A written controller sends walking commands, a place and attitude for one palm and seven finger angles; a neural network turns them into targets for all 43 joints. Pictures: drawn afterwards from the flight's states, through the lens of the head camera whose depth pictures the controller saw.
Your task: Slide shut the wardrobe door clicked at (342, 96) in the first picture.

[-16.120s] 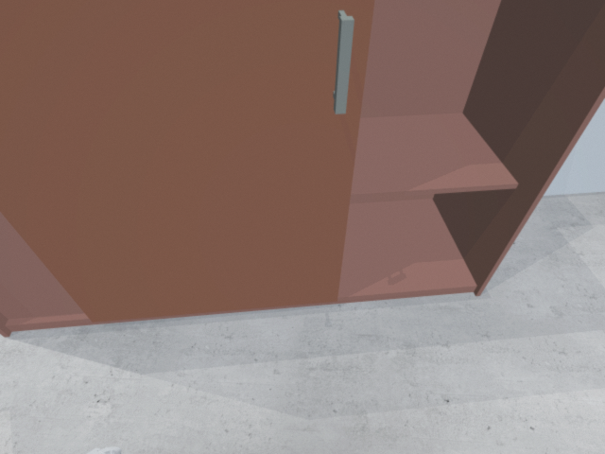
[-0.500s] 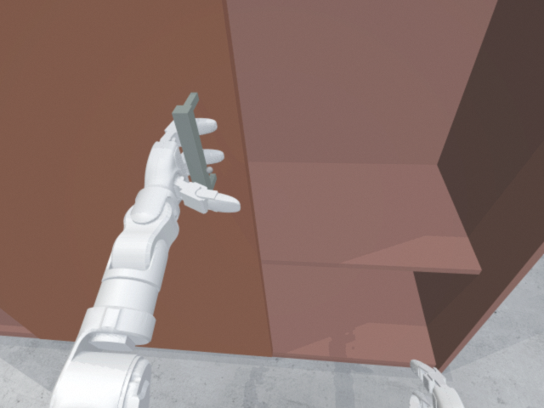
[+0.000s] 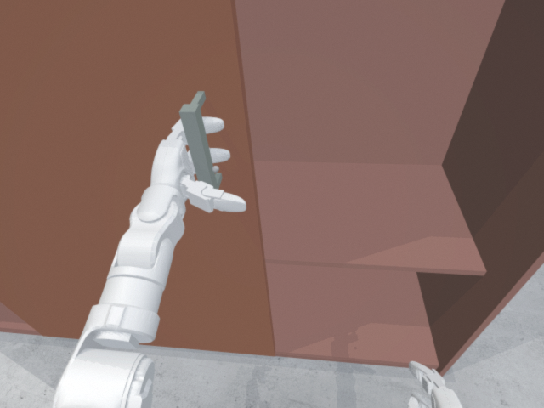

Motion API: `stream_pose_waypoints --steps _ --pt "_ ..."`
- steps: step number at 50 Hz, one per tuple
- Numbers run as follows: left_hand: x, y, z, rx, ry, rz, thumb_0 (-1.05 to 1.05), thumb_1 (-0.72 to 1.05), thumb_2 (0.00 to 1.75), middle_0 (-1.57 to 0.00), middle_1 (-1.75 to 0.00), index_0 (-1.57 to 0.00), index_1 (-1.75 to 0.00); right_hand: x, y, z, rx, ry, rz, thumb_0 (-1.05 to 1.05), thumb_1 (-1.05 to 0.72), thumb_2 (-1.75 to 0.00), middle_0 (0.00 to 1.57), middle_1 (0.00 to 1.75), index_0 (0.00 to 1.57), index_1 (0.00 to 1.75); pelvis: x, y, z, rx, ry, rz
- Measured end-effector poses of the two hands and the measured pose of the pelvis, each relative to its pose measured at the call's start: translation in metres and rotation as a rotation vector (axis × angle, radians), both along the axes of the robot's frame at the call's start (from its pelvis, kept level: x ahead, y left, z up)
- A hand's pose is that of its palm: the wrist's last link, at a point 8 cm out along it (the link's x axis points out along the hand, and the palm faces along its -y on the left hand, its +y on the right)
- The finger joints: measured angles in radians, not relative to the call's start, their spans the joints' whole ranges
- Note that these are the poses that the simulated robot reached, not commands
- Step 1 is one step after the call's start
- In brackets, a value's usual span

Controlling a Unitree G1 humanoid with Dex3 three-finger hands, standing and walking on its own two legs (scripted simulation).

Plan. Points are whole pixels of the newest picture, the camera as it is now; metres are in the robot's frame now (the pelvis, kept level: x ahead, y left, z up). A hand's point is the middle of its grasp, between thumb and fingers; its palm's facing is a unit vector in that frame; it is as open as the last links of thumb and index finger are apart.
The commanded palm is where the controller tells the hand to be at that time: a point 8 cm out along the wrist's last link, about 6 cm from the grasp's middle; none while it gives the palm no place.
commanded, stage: grip the handle and tug to test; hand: left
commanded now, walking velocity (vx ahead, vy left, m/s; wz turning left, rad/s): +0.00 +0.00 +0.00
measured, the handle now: (206, 151) +0.44 +0.12 +0.18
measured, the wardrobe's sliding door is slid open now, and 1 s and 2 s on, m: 0.56 0.56 0.56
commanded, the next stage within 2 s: tug the door sideways, standing still in 1.44 s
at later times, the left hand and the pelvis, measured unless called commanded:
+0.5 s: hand (215, 168) +0.40 +0.10 +0.19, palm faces -0.02 -1.00 -0.01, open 9.1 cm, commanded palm +0.37 +0.14 +0.18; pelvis +0.00 +0.00 +0.00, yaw -1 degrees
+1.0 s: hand (215, 168) +0.40 +0.10 +0.19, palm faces -0.01 -1.00 -0.02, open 5.6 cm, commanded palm +0.37 +0.14 +0.18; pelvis +0.02 +0.00 +0.00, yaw +0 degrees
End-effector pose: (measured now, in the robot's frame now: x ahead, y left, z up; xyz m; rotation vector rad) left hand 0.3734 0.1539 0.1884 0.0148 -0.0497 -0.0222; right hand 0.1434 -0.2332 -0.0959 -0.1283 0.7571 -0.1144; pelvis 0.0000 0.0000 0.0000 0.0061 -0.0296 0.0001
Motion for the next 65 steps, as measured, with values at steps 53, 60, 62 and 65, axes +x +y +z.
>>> stream_pose_waypoints --steps 53,60,62,65 --pt "0.002 0.0 -0.001 0.002 -0.005 0.008 0.01 0.77 0.83 -0.41 -1.4 -0.33 -1.4 0.034 0.004 0.007 0.006 -0.024 0.023 0.01 -0.9 -0.9 0.2 0.3 0.2 0.3 0.018 0.001 0.0 0.004 0.007 -0.001" --pt "0.003 0.001 -0.001 0.002 -0.003 0.002 0.01 0.77 0.82 -0.41 -1.4 -0.33 -1.4 0.036 0.003 0.008 0.007 -0.024 0.018 0.01 -0.9 -0.9 0.2 0.3 0.2 0.3 0.02 -0.001 0.0 0.004 0.009 -0.005" --pt "0.003 0.001 -0.001 0.002 -0.004 0.0 0.01 0.77 0.82 -0.4 -1.4 -0.33 -1.4 0.036 0.002 0.009 0.008 -0.025 0.012 0.01 -0.9 -0.9 0.2 0.3 0.2 0.3 0.021 -0.001 0.0 0.004 0.01 -0.008" --pt "0.002 0.001 -0.001 0.002 -0.005 -0.003 0.01 0.78 0.81 -0.4 -1.4 -0.33 -1.4 0.036 0.0 0.009 0.008 -0.025 0.002 0.01 -0.9 -0.9 0.2 0.3 0.2 0.3 0.023 -0.001 0.0 0.005 0.011 -0.014"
